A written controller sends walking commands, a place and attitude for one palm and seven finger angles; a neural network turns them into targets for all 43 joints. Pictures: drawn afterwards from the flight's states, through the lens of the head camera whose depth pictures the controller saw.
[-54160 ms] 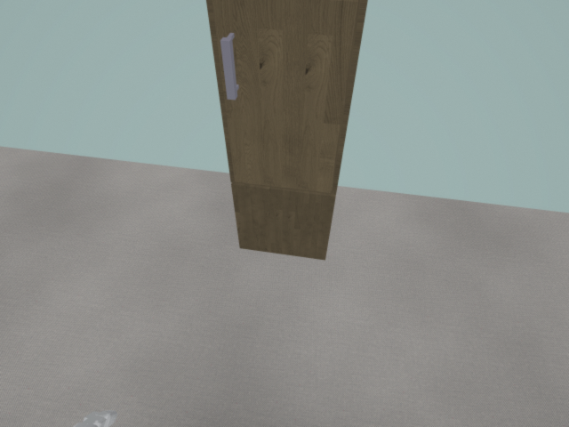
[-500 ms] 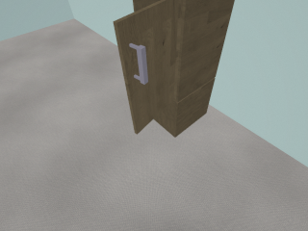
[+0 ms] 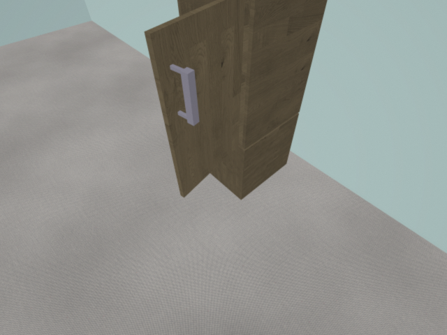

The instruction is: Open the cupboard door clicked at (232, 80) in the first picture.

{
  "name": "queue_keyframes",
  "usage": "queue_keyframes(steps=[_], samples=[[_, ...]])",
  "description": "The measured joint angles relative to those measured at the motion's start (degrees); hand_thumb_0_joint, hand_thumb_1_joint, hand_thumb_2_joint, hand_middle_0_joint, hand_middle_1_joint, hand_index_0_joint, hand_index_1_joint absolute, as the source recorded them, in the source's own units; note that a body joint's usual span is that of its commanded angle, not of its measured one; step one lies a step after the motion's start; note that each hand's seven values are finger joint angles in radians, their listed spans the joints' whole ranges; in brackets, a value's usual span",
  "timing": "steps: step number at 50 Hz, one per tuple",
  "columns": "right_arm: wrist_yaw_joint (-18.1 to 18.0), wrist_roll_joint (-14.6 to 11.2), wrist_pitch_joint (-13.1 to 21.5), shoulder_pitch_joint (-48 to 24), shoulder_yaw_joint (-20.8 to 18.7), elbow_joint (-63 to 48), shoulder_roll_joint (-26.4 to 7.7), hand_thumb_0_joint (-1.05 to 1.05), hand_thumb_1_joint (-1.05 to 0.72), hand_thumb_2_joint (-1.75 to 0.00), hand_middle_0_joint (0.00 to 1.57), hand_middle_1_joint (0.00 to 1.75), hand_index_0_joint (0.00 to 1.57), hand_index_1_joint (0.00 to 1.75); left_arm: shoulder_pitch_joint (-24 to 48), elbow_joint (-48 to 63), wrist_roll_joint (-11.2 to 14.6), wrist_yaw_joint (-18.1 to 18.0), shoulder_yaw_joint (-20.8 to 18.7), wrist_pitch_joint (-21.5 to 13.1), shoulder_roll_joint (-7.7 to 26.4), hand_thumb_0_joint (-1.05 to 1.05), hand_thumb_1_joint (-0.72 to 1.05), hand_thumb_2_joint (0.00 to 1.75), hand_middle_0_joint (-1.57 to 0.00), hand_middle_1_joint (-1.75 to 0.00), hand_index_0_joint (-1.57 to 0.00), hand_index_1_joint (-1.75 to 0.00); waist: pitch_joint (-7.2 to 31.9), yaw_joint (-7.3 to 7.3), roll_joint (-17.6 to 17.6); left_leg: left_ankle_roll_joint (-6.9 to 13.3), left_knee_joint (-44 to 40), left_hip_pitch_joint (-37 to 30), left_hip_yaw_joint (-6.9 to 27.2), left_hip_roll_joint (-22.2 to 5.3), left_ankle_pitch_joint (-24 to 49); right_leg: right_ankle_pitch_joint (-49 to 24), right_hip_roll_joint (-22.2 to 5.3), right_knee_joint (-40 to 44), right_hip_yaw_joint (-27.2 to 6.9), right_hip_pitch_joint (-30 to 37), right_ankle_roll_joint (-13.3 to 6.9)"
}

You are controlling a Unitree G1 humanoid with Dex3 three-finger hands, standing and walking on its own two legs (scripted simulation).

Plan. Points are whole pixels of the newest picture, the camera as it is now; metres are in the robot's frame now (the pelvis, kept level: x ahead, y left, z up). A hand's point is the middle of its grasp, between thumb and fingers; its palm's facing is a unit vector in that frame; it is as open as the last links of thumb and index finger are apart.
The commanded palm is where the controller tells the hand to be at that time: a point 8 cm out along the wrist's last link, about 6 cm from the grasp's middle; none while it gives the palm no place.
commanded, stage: look to check the result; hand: left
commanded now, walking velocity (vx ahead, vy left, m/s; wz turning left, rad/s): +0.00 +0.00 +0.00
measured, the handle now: (184, 95) +0.64 +0.13 +0.08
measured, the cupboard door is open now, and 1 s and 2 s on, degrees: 100 100 100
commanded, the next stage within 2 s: stand and wait in 0.46 s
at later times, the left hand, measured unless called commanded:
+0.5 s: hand out of the picture +0.04 +0.20 -0.16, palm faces +0.01 -0.96 -0.29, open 7.4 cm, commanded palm none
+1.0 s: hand out of the picture +0.05 +0.21 -0.16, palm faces +0.00 -0.95 -0.30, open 7.4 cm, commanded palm none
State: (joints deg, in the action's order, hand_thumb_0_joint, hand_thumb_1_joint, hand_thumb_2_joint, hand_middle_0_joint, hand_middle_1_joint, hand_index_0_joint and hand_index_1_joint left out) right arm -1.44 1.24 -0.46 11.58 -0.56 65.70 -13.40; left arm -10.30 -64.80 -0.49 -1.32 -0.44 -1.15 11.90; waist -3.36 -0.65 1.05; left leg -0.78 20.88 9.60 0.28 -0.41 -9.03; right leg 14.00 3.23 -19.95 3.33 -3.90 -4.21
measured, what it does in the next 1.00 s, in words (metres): stands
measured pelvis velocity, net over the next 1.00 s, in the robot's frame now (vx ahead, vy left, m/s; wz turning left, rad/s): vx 0.01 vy -0.01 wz -0.02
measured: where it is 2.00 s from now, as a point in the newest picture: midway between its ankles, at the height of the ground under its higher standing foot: outside the picture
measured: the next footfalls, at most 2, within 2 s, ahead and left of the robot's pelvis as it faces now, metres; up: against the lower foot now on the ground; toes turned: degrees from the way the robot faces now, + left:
none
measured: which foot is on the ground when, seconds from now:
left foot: down 0.00-1.00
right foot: down 0.00-1.00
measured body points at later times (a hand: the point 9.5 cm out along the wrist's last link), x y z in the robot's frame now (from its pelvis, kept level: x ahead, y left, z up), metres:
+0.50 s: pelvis +0.01 -0.01 +0.00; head +0.02 -0.03 +0.45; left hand +0.04 +0.25 -0.14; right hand +0.04 -0.27 -0.16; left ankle +0.03 +0.13 -0.74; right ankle -0.03 -0.07 -0.75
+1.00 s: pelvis +0.01 -0.01 +0.00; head +0.03 -0.02 +0.45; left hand +0.05 +0.26 -0.14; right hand +0.03 -0.27 -0.16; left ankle +0.03 +0.13 -0.74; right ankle -0.03 -0.07 -0.75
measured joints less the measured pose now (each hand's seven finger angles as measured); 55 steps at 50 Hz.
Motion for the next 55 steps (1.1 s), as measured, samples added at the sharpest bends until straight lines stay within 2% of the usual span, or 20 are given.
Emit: queue_keyframes(steps=[18,33,55], samples=[[-0.1,-0.2,-0.3,-1.1,0.0,-0.4,-0.3,0.00,-0.91,-0.90,0.20,0.30,0.20,0.30,-1.7,-1.0,0.0,-0.3,-0.3,0.2,1.2,0.01,0.90,0.89,-0.20,-0.30,-0.20,-0.30,-0.4,0.68,1.1,-0.8,-0.4,-1.1,-0.2,-0.8,-0.5,0.1,0.8,1.0,-0.3,1.2,-0.7],[-0.2,-0.2,-0.4,-1.3,-0.1,-0.5,-1.0,0.00,-0.91,-0.90,0.20,0.30,0.20,0.30,-0.7,-0.5,0.0,-0.2,-0.3,0.0,1.0,0.01,0.90,0.89,-0.20,-0.30,-0.20,-0.30,-0.3,0.50,0.4,-1.2,-0.4,-1.4,-0.2,-1.3,-0.7,-0.1,1.4,1.7,-0.4,1.8,-1.0],[-0.1,-0.2,-0.2,-1.1,0.0,-0.4,-1.0,0.01,-0.91,-0.90,0.20,0.30,0.20,0.30,0.1,-0.3,0.1,0.0,-0.3,0.1,2.2,0.01,0.90,0.89,-0.20,-0.30,-0.20,-0.30,-0.7,0.33,0.3,-0.5,-0.9,-1.7,-0.8,-0.8,-0.6,-0.4,0.7,2.2,-1.0,2.0,-0.3]])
